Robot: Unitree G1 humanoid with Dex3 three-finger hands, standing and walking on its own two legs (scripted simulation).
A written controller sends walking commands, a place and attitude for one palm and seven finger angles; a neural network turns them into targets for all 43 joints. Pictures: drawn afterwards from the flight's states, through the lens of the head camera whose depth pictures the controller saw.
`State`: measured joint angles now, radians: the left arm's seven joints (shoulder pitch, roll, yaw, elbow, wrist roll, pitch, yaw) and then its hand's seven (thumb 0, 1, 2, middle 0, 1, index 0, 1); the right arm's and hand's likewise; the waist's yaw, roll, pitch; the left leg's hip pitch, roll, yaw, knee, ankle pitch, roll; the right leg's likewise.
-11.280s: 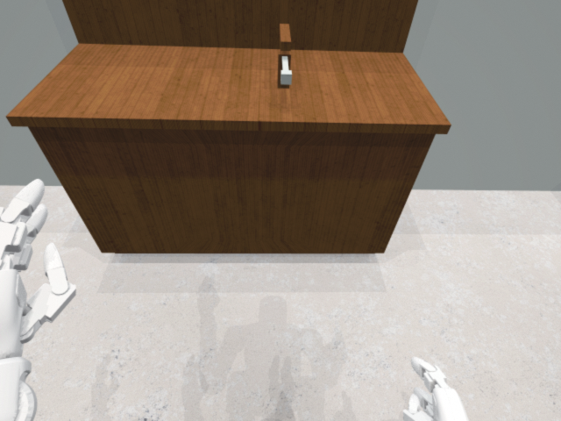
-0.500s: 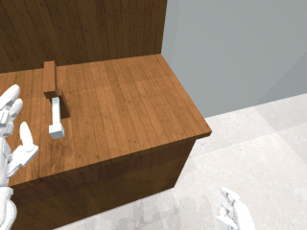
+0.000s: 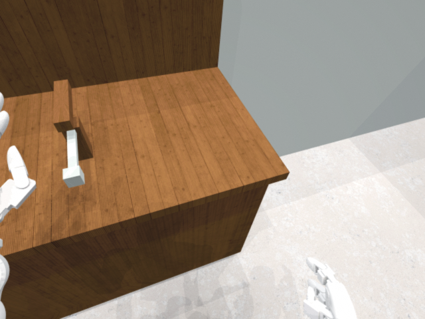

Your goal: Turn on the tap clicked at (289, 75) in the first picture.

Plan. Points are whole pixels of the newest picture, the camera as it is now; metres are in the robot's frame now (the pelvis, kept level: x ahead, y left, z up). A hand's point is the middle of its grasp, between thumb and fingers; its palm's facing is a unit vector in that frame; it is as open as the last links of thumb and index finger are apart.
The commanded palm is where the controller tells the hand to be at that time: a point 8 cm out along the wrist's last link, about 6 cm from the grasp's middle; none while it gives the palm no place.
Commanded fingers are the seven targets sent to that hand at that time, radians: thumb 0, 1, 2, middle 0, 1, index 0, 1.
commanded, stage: come to a stop and stand still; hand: left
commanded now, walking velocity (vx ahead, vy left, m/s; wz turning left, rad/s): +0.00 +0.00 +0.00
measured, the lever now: (73, 176) +0.32 +0.30 +0.07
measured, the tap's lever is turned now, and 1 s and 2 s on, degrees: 0 0 0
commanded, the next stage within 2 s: look again from close up in 0.72 s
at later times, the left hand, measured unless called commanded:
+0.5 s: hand (48, 200) +0.23 +0.25 +0.16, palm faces +0.41 -0.86 -0.31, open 7.5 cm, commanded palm +0.16 +0.29 +0.18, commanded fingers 0.00 0.90 0.90 -0.20 -0.30 -0.20 -0.30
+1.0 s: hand (47, 202) +0.22 +0.26 +0.16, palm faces +0.42 -0.85 -0.33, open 7.5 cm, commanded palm +0.16 +0.29 +0.18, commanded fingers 0.00 0.90 0.90 -0.20 -0.30 -0.20 -0.30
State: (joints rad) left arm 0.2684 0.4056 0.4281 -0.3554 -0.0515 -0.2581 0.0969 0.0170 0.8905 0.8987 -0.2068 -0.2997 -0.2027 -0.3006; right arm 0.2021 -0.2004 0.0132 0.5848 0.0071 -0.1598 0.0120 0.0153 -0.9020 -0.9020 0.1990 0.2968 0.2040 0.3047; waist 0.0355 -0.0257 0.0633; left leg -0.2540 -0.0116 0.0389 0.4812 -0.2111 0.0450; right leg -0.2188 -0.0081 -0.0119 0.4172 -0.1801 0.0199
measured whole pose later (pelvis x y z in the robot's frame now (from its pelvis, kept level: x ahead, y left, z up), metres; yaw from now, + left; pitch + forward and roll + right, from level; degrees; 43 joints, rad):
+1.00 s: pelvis +0.01 +0.00 +0.00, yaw +1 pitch -2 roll -2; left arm 0.41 0.34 0.35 -0.45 -0.04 -0.20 0.11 0.02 0.89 0.90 -0.21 -0.30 -0.20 -0.30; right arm 0.20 -0.19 0.02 0.58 0.01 -0.11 -0.02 0.01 -0.90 -0.90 0.20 0.30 0.20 0.30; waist 0.03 -0.03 0.07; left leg -0.22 -0.02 0.02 0.46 -0.22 0.05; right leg -0.16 -0.01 -0.03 0.37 -0.18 0.03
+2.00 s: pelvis +0.04 -0.07 -0.02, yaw +4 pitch +2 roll +1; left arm 0.43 0.32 0.36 -0.37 -0.18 -0.06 0.09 0.02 0.89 0.90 -0.21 -0.30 -0.21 -0.30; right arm 0.22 -0.25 0.01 0.65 0.01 -0.18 -0.07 0.02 -0.90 -0.90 0.20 0.30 0.20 0.30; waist 0.06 0.04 -0.07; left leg -0.35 0.02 -0.06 0.67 -0.34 -0.04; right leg -0.33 0.04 -0.08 0.68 -0.38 -0.07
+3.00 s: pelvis +0.01 -0.04 -0.03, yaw +5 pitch +0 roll -1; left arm 0.55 0.20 0.19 -0.51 -0.19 0.05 0.25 0.02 0.89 0.90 -0.20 -0.30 -0.20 -0.30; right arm 0.21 -0.23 0.05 0.63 0.01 -0.23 -0.08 0.02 -0.90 -0.90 0.20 0.30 0.20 0.30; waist 0.07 0.04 -0.07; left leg -0.40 -0.01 -0.06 0.74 -0.34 -0.01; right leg -0.35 0.00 -0.09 0.73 -0.38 -0.04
